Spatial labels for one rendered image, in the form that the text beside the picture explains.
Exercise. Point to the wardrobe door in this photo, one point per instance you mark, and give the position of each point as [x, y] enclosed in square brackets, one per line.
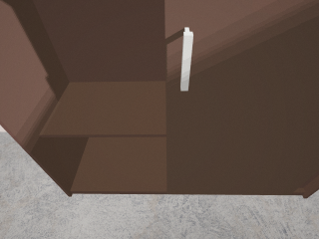
[310, 179]
[249, 122]

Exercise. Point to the handle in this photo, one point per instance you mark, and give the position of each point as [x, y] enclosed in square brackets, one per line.
[186, 59]

